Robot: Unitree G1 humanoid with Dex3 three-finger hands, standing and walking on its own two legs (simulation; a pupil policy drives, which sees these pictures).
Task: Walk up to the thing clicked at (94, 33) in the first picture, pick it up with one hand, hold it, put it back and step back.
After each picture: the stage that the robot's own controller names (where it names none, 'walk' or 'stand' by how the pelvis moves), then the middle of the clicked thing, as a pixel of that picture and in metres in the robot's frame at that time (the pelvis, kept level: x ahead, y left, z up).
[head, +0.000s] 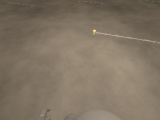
stand; (94, 32) +2.35 -0.10 -0.72
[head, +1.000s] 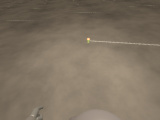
walk; (88, 40) +2.19 +0.21 -0.69
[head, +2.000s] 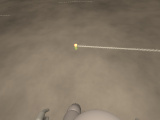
walk; (75, 46) +1.46 +0.45 -0.72
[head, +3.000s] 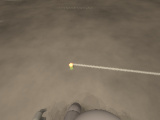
walk; (71, 66) +0.94 +0.40 -0.72
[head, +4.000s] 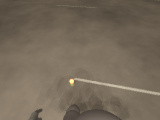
walk; (72, 82) +0.58 +0.27 -0.70
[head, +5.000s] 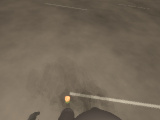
walk; (67, 99) +0.34 +0.18 -0.71
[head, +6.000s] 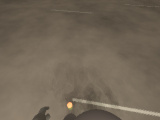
stand; (70, 106) +0.28 +0.20 -0.72
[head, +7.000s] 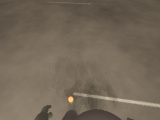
stand; (71, 100) +0.29 +0.21 -0.72
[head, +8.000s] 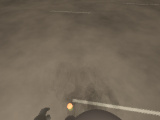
stand; (70, 106) +0.27 +0.21 -0.73
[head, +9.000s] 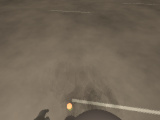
stand; (69, 106) +0.27 +0.21 -0.73
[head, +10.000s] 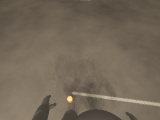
go down; (70, 99) +0.28 +0.21 -0.71
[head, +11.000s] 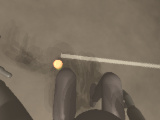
go down; (58, 65) +0.37 +0.22 -0.29
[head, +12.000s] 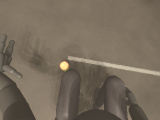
close in; (64, 66) +0.36 +0.22 -0.30
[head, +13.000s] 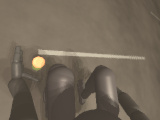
close in; (37, 64) +0.36 +0.24 -0.22
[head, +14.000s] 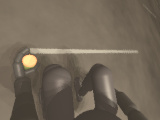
close; (29, 63) +0.36 +0.26 -0.22
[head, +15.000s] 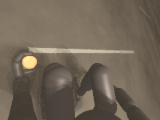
lift; (29, 64) +0.35 +0.25 -0.22
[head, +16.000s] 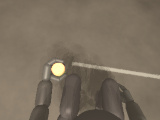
lift; (59, 71) +0.30 +0.22 -0.04
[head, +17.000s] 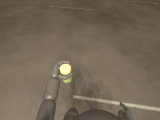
lift; (66, 73) +0.33 +0.17 +0.04
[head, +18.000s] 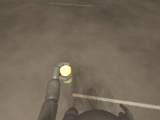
hold; (66, 74) +0.33 +0.17 +0.01
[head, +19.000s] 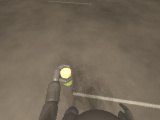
hold; (66, 77) +0.31 +0.17 -0.01
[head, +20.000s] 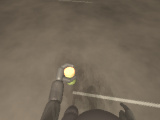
crouch; (70, 76) +0.32 +0.14 +0.00
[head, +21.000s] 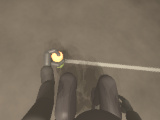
lower; (58, 60) +0.41 +0.21 -0.10
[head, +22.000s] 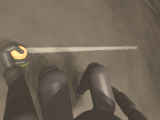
lower; (20, 56) +0.40 +0.28 -0.22
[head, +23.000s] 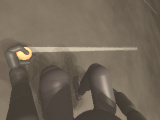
lower; (25, 56) +0.39 +0.27 -0.22
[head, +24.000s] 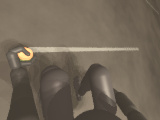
lower; (26, 57) +0.39 +0.27 -0.22
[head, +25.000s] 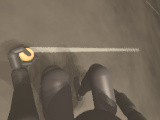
lower; (27, 57) +0.38 +0.27 -0.22
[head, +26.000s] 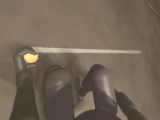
loosen; (31, 59) +0.37 +0.26 -0.22
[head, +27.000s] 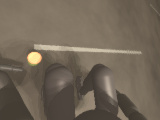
rise; (34, 59) +0.36 +0.25 -0.22
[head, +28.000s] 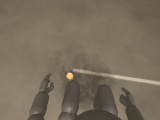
walk; (70, 76) +0.37 +0.19 -0.48
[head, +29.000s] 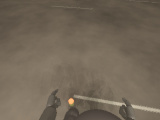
stand; (71, 102) +0.31 +0.18 -0.66
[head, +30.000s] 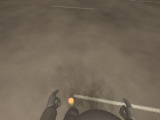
stand; (71, 101) +0.32 +0.18 -0.66
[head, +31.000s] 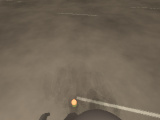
stand; (74, 103) +0.34 +0.18 -0.72
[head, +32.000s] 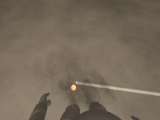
walk; (73, 88) +0.38 +0.14 -0.71
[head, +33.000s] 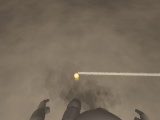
walk; (76, 77) +0.58 +0.19 -0.69
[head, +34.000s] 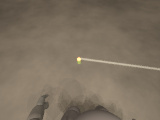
walk; (79, 60) +0.90 +0.20 -0.69
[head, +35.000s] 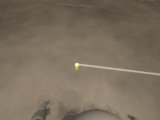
stand; (76, 66) +0.92 +0.22 -0.71
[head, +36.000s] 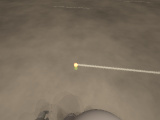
stand; (75, 66) +0.95 +0.23 -0.72
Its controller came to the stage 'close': yes
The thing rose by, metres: 0.72
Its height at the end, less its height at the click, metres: +0.00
